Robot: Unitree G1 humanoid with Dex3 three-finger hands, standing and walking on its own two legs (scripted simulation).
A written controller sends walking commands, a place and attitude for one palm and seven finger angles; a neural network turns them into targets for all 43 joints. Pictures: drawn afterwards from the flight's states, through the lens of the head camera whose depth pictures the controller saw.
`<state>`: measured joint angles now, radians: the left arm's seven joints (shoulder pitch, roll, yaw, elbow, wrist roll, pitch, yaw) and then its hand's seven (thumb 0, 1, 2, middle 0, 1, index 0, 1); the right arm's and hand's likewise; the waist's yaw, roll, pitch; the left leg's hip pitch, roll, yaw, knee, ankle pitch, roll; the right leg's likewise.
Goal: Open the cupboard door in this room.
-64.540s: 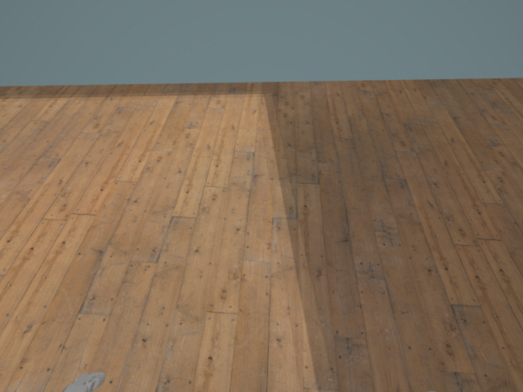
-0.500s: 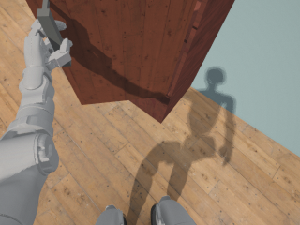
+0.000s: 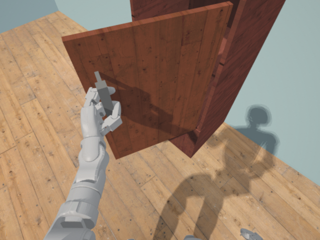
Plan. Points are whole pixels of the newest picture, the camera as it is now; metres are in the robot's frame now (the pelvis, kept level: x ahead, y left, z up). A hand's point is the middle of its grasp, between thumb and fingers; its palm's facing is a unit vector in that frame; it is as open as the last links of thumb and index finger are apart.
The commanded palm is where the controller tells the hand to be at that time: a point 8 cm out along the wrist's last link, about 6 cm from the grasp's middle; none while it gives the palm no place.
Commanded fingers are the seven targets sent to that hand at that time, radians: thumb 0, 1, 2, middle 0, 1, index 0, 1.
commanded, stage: pull the door open along its arc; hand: left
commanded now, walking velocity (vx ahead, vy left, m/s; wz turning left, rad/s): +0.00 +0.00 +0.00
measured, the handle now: (106, 100) +0.46 +0.15 +0.07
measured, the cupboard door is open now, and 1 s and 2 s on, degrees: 67 88 87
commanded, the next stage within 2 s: open thumb and fingers to let go in 0.92 s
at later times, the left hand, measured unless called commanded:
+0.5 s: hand (126, 120) +0.39 +0.09 +0.07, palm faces +0.48 -0.88 -0.03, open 6.2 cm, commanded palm +0.33 +0.12 +0.06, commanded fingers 0.00 0.90 0.90 -0.40 -1.35 -0.40 -1.35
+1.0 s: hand (154, 151) +0.31 +0.02 +0.07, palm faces +0.31 -0.95 -0.03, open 6.3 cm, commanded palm +0.27 +0.06 +0.06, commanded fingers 0.00 0.90 0.90 -0.40 -1.35 -0.40 -1.35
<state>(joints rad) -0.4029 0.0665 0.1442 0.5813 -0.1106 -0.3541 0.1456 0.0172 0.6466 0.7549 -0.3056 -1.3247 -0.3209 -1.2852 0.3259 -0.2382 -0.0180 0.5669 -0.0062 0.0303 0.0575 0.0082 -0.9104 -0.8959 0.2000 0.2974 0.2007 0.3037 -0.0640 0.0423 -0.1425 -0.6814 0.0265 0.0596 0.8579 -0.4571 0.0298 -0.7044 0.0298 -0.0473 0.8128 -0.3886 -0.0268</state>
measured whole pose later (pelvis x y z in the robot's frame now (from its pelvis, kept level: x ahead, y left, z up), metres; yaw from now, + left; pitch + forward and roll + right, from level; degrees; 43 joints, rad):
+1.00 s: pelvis +0.00 -0.04 +0.00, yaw +3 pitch +9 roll +1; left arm -0.04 -0.11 -0.28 0.25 0.09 -0.21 0.60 0.01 0.65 0.73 -0.33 -1.32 -0.34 -1.33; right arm 0.16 -0.17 0.00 0.58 -0.06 0.00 0.04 0.01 -0.91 -0.90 0.20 0.30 0.20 0.30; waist -0.01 0.03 -0.12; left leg -0.54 0.02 0.01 0.81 -0.43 -0.02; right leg -0.57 0.02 -0.10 0.82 -0.41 -0.08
